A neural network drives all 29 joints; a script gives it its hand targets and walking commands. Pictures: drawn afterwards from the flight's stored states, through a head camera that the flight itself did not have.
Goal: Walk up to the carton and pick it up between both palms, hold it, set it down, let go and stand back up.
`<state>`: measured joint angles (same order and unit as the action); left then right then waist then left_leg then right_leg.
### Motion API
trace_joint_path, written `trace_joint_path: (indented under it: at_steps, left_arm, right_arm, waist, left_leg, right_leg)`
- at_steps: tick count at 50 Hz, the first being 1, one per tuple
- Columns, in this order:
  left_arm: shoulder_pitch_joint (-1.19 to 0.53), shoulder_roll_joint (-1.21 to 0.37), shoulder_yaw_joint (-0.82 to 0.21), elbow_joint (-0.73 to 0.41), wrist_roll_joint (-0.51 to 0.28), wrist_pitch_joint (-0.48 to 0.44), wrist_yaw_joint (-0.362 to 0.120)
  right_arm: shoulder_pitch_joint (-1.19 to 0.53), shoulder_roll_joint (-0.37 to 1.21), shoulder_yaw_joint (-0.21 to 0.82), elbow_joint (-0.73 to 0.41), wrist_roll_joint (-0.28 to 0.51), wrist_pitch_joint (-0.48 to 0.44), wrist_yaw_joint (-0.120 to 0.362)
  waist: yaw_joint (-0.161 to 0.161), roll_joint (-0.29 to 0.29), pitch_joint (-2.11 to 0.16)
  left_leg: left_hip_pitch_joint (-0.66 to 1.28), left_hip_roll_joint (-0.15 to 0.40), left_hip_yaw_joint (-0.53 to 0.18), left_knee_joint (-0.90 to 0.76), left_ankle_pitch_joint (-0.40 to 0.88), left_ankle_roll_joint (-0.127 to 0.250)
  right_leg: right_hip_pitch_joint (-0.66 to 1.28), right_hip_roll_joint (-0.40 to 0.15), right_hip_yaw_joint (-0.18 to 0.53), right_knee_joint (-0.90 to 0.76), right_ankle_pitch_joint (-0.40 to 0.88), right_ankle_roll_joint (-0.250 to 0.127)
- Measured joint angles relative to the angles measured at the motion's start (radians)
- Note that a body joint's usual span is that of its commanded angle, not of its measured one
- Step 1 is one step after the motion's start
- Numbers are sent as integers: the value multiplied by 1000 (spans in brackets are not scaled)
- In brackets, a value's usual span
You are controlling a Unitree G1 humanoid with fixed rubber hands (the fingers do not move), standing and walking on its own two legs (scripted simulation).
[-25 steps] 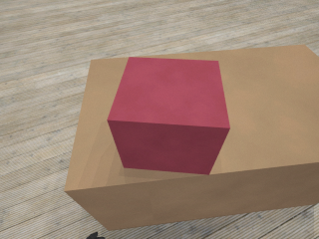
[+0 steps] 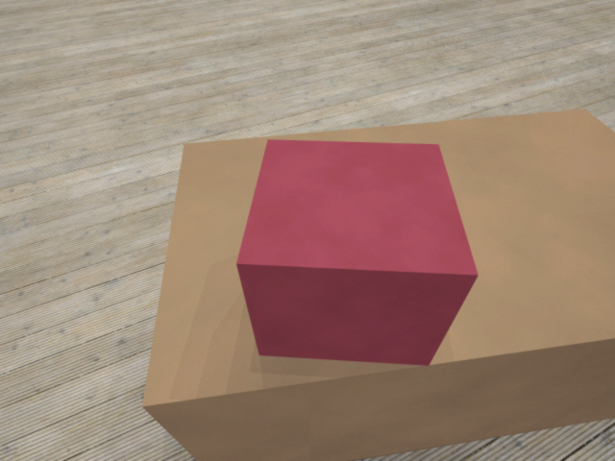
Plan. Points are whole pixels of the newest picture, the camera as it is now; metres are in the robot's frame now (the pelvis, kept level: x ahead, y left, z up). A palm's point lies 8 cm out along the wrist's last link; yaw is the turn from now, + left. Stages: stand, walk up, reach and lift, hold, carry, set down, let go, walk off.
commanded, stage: stand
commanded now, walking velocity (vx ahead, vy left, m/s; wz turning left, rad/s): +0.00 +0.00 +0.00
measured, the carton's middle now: (347, 251) +0.43 -0.03 +0.00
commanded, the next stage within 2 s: none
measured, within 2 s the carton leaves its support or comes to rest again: neither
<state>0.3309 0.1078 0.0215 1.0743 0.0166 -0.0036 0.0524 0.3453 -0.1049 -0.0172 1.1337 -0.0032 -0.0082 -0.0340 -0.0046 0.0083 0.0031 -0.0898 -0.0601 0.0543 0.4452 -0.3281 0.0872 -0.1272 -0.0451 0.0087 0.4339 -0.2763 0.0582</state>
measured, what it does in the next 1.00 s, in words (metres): stands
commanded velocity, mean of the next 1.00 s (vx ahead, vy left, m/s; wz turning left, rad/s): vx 0.00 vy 0.00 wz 0.00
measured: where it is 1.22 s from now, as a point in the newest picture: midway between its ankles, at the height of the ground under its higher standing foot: outside the picture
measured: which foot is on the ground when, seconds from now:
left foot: down 0.00-1.00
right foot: down 0.00-1.00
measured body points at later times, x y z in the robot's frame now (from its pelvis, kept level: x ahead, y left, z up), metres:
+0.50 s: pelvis +0.00 +0.02 +0.00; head -0.01 +0.02 +0.45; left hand -0.05 +0.21 -0.17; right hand -0.06 -0.17 -0.16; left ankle -0.05 +0.06 -0.74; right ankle -0.03 -0.16 -0.74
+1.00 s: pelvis +0.01 +0.00 +0.00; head +0.03 +0.00 +0.45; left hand -0.04 +0.18 -0.17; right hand -0.05 -0.19 -0.16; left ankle -0.05 +0.06 -0.74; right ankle -0.03 -0.16 -0.74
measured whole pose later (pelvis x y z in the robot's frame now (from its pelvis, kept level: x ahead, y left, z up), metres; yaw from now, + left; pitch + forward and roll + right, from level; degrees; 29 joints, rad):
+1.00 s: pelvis +0.01 +0.00 +0.00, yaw +0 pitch -1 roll +0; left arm 0.33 0.05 0.00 1.24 0.00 0.01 0.06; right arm 0.37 -0.09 -0.01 1.19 -0.01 -0.02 -0.05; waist -0.02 0.00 0.03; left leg -0.06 -0.09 0.05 0.38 -0.31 0.10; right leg -0.13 -0.08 0.01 0.46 -0.31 0.07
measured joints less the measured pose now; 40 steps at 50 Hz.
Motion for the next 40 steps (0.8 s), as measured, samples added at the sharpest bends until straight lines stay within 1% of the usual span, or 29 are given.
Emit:
trace_joint_path:
  at_steps: [8,13,20,31,40]
  left_arm:
    - [12,-3,-1,85,-12,15,4]
    - [4,-12,-2,112,-8,22,6]
    - [-5,-25,-6,140,-11,29,4]
    - [1,-42,-11,172,-16,17,6]
    - [1,-57,-22,177,-15,11,9]
  right_arm:
    - [20,10,6,35,-1,-4,-7]
    - [20,11,10,53,-3,0,-11]
    - [22,21,16,53,-2,-2,-9]
    - [30,26,13,64,2,-9,-13]
    - [41,25,16,71,-8,-8,-11]
  waist:
    - [-3,-14,36]
    - [3,-18,32]
    - [-4,-27,14]
    - [-10,-17,16]
    - [-8,-6,39]
  left_leg:
    - [22,-25,10,-28,16,17]
    - [32,-36,15,-38,21,24]
    - [36,-54,12,-61,37,30]
    - [44,-64,13,-95,52,28]
    - [28,-49,8,-71,34,21]
  right_leg:
    - [6,-24,12,5,0,18]
    - [8,-34,19,8,1,27]
    - [0,-52,18,16,-2,36]
    - [-10,-61,22,21,-9,37]
    - [-16,-47,14,26,-17,24]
